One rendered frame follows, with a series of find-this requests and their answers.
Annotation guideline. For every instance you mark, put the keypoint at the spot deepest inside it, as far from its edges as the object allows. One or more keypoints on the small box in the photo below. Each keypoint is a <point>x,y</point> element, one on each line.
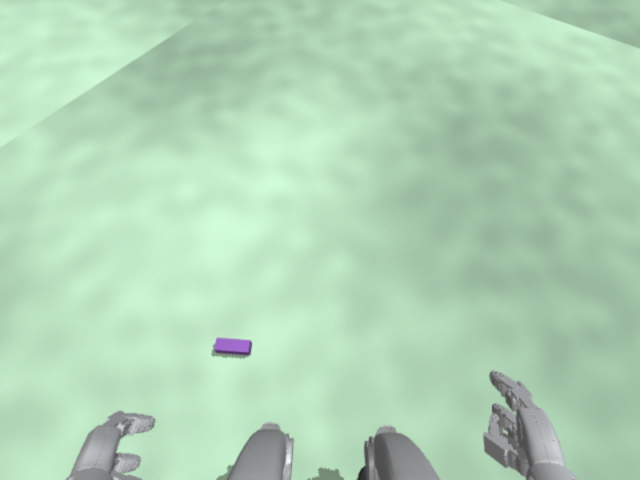
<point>233,346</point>

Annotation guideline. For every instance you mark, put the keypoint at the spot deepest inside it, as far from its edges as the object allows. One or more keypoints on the left robot hand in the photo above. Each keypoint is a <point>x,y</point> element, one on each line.
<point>100,447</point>

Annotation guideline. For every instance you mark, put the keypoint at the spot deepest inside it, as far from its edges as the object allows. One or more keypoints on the right robot arm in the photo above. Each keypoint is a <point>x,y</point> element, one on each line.
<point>549,471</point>

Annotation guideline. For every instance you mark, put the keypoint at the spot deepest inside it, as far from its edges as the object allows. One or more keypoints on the right robot hand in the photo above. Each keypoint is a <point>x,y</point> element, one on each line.
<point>531,437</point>

